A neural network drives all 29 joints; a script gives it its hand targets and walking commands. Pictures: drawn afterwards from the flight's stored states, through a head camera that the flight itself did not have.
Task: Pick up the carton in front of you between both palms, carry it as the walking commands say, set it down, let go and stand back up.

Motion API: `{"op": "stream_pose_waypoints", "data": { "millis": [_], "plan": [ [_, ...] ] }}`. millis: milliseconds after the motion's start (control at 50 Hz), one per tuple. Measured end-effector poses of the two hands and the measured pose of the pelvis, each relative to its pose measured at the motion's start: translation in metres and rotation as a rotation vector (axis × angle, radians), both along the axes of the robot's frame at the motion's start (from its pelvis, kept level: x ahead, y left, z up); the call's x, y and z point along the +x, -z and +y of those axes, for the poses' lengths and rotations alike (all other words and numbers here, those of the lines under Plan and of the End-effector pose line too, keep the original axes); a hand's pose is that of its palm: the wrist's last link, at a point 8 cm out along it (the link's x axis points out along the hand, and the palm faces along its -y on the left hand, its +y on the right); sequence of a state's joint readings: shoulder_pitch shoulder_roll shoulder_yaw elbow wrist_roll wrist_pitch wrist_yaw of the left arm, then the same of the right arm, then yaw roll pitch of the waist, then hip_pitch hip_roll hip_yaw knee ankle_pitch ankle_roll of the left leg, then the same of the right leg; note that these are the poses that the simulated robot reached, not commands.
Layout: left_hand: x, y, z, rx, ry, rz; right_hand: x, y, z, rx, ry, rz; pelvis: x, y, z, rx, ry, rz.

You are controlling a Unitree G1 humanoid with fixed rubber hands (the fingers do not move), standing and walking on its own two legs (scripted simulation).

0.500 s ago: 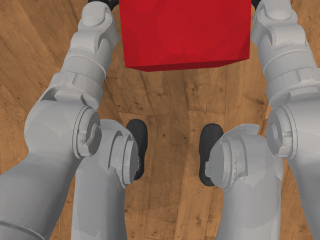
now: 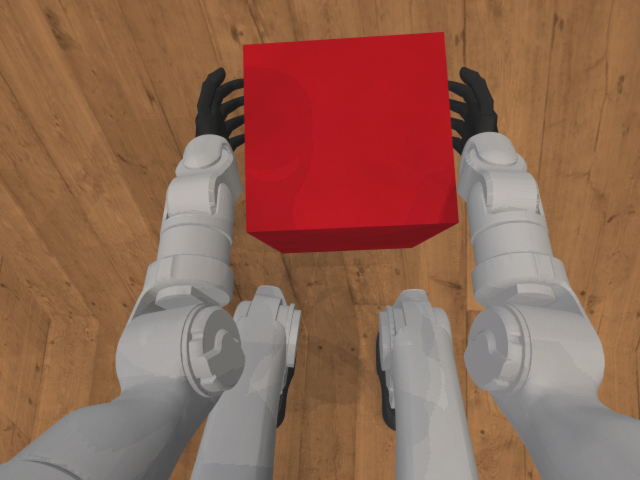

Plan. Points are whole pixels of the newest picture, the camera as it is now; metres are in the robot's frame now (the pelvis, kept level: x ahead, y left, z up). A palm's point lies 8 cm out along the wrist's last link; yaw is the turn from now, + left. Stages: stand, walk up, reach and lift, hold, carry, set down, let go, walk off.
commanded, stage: reach and lift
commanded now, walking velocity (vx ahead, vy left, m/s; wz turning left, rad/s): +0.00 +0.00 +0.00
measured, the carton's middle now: (345, 167) +0.48 -0.01 -0.13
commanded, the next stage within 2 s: none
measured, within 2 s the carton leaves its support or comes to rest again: neither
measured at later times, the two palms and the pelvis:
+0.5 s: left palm (155, 101) +0.46 +0.14 +0.09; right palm (545, 106) +0.46 -0.16 +0.08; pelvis +0.04 +0.00 +0.13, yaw -1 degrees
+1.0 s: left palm out of the picture +0.42 +0.15 +0.25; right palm out of the picture +0.41 -0.15 +0.24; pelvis +0.09 +0.00 +0.27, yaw -1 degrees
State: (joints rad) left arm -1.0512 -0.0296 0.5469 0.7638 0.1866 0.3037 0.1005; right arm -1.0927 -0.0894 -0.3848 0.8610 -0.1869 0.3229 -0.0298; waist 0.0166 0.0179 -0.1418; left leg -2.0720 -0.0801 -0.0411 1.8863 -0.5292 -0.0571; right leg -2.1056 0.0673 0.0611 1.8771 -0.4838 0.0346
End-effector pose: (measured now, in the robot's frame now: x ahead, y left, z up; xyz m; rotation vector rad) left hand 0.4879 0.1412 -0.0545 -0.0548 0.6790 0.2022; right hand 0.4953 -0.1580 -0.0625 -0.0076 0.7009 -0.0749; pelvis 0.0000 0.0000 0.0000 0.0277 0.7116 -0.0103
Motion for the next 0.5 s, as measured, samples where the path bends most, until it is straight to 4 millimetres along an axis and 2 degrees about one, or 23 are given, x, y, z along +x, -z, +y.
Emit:
{"op": "stream_pose_waypoints", "data": {
  "millis": [120, 280, 500],
  "plan": [
    [-0.002, -0.031, 0.004, -0.005, 0.006, -0.015, -0.003, -0.031, 0.004, 0.000, 0.006, -0.012, 0.006, -0.028, 0.002, -0.008, -0.010, 0.021],
    [-0.012, -0.070, -0.001, -0.017, 0.016, -0.021, -0.018, -0.071, 0.000, 0.011, 0.033, -0.018, 0.020, -0.066, 0.004, -0.015, -0.009, 0.004],
    [-0.030, -0.146, 0.000, -0.014, 0.019, -0.011, -0.037, -0.146, 0.000, 0.022, 0.044, -0.006, 0.041, -0.128, 0.003, -0.013, 0.002, -0.096]
  ]
}}
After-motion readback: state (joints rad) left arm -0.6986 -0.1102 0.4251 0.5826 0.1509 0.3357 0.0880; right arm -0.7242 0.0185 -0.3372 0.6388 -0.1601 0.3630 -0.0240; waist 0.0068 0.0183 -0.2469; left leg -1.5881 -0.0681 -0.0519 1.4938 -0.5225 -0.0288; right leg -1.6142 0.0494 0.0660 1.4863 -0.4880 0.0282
